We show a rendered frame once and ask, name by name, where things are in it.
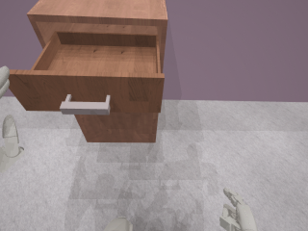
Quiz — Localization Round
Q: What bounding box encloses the robot left thigh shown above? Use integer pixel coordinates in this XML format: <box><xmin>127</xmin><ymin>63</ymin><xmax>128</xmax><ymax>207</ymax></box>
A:
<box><xmin>103</xmin><ymin>218</ymin><xmax>133</xmax><ymax>231</ymax></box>

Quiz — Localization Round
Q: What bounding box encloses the left robot hand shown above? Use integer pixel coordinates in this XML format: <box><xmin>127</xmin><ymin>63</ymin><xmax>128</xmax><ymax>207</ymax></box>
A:
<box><xmin>0</xmin><ymin>66</ymin><xmax>25</xmax><ymax>173</ymax></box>

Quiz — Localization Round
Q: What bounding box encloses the drawer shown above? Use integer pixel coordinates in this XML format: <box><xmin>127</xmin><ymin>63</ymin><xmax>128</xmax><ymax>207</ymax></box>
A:
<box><xmin>8</xmin><ymin>31</ymin><xmax>165</xmax><ymax>113</ymax></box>

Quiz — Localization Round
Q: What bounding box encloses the handle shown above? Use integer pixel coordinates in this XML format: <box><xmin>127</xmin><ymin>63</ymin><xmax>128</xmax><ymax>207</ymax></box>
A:
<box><xmin>60</xmin><ymin>94</ymin><xmax>111</xmax><ymax>116</ymax></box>

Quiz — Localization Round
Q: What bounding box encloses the cabinet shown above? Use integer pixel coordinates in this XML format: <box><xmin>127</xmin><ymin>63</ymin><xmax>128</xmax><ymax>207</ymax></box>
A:
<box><xmin>27</xmin><ymin>0</ymin><xmax>168</xmax><ymax>143</ymax></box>

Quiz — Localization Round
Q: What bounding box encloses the right robot hand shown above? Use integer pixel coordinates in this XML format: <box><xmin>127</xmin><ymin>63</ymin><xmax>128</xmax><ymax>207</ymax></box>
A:
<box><xmin>219</xmin><ymin>188</ymin><xmax>258</xmax><ymax>231</ymax></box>

